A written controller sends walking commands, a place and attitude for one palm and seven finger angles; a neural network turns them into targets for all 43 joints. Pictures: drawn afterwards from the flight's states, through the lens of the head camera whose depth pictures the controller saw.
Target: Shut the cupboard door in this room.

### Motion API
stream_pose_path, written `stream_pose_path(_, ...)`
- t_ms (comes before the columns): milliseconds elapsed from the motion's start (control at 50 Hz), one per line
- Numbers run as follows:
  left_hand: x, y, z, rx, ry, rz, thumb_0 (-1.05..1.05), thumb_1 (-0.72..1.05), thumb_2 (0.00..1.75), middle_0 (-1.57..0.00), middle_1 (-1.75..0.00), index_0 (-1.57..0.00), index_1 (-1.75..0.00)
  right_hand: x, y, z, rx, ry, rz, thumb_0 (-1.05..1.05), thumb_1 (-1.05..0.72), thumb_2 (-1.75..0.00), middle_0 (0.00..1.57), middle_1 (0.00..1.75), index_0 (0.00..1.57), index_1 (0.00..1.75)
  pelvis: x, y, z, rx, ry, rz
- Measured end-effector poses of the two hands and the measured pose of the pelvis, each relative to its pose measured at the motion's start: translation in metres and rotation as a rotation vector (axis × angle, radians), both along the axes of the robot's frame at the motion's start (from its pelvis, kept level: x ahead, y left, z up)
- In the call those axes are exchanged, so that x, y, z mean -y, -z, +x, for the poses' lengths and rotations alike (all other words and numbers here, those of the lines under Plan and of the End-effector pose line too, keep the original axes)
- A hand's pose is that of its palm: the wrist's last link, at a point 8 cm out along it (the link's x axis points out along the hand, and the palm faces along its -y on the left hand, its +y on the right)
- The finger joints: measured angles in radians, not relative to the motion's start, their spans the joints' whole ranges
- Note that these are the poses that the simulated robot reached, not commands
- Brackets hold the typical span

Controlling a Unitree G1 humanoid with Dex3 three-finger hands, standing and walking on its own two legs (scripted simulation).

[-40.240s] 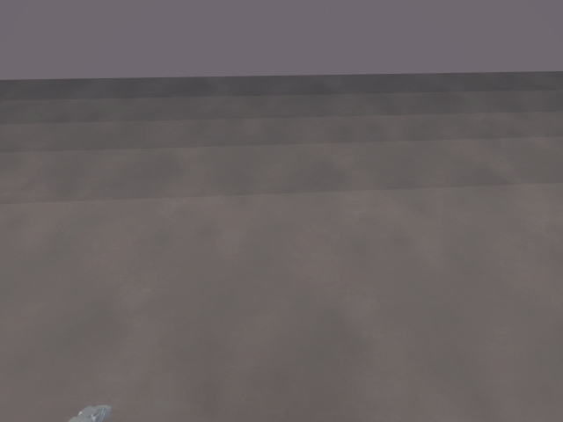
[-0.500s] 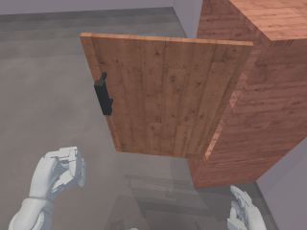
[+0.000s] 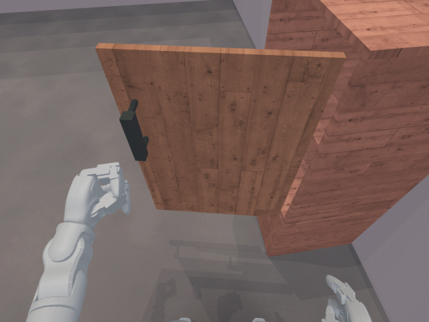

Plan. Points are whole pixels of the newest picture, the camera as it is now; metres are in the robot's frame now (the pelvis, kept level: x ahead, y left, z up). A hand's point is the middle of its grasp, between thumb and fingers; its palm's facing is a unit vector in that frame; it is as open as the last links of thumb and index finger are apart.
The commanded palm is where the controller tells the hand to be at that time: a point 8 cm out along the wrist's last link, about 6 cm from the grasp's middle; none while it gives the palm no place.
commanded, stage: bring the fist close to the handle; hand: left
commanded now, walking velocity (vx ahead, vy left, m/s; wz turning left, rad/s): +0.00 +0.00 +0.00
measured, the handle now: (137, 130) +0.48 +0.19 +0.07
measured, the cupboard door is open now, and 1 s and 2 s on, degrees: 77 77 62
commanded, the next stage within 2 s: push the door shut along its arc in 0.82 s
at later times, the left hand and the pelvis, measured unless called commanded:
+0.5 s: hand (138, 162) +0.39 +0.17 +0.08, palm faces -0.04 -1.00 -0.01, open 3.1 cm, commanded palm +0.36 +0.22 +0.08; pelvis +0.00 +0.01 +0.00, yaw -1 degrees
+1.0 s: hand (138, 165) +0.38 +0.17 +0.08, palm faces -0.04 -1.00 -0.02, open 3.1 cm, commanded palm +0.36 +0.22 +0.08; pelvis +0.00 +0.01 +0.00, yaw -1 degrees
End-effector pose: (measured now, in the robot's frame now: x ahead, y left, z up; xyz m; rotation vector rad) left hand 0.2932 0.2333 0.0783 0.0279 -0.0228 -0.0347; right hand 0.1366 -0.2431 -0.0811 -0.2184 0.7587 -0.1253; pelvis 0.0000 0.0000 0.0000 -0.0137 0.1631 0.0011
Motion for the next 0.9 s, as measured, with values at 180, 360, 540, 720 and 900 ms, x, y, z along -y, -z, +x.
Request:
stream_pose_path(180,0.003,0.003,0.032,-0.005,0.004,-0.009,0.01,0.90,0.90,-1.30,-1.50,-1.30,-1.50,0.001,0.006,-0.007,-0.060,0.020,-0.007,0.01,-0.90,-0.90,0.20,0.30,0.20,0.30,-0.003,0.000,0.002,-0.014,0.004,0.000)
stream_pose_path(360,0.007,0.003,0.061,-0.009,0.002,-0.014,0.01,0.90,0.90,-1.30,-1.50,-1.30,-1.50,-0.002,0.010,-0.016,-0.112,0.040,0.000,0.01,-0.90,-0.90,0.20,0.30,0.20,0.30,-0.007,0.000,0.004,-0.029,0.008,-0.002)
stream_pose_path(540,0.011,0.002,0.079,-0.009,0.003,-0.015,0.01,0.90,0.90,-1.30,-1.50,-1.30,-1.50,-0.001,0.015,-0.031,-0.171,0.069,0.008,0.01,-0.90,-0.90,0.20,0.30,0.20,0.30,-0.009,-0.001,0.004,-0.042,0.017,-0.002)
stream_pose_path(720,0.013,0.006,0.074,-0.014,-0.008,-0.013,0.01,0.90,0.90,-1.30,-1.50,-1.30,-1.50,0.000,0.016,-0.042,-0.202,0.084,0.011,0.01,-0.90,-0.90,0.20,0.30,0.20,0.30,-0.009,-0.002,0.003,-0.037,0.022,0.000)
stream_pose_path(900,0.006,0.000,0.069,0.007,-0.009,-0.007,0.01,0.90,0.90,-1.30,-1.50,-1.30,-1.50,0.002,0.014,-0.037,-0.179,0.082,0.003,0.01,-0.90,-0.90,0.20,0.30,0.20,0.30,-0.008,-0.002,0.001,-0.030,0.017,-0.002)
